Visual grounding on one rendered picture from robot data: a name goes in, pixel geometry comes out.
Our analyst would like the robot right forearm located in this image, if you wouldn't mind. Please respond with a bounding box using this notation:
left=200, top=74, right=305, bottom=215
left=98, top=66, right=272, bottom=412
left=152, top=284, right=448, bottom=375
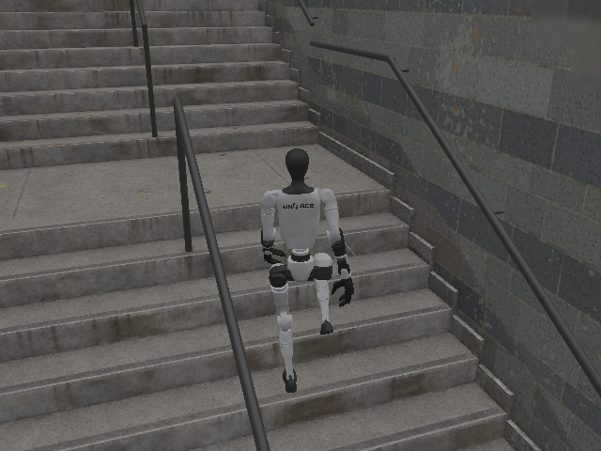
left=331, top=227, right=351, bottom=279

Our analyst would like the robot left forearm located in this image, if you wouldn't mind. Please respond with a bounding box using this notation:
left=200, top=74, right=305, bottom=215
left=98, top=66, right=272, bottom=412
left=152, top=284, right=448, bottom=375
left=261, top=228, right=274, bottom=255

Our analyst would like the robot left hand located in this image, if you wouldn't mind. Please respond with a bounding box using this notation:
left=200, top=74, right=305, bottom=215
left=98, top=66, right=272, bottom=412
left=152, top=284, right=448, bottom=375
left=264, top=248, right=285, bottom=264

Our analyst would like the robot right upper arm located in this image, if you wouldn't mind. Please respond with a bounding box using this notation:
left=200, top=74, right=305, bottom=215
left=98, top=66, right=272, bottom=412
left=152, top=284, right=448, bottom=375
left=317, top=188, right=341, bottom=242

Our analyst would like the left robot foot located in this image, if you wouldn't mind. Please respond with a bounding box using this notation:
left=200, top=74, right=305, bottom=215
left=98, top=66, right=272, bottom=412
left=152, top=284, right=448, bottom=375
left=283, top=368, right=297, bottom=393

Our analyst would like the robot right hand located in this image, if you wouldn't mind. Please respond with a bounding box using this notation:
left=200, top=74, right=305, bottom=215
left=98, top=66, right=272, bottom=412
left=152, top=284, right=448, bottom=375
left=331, top=277, right=354, bottom=307

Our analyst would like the robot left shin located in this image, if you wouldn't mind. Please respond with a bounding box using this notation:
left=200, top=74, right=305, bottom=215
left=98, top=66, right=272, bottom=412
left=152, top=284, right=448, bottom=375
left=277, top=316, right=294, bottom=380

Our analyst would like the robot left upper arm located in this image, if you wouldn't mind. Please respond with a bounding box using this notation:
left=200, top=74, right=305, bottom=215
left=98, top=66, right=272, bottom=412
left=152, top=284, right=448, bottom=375
left=261, top=190, right=279, bottom=241

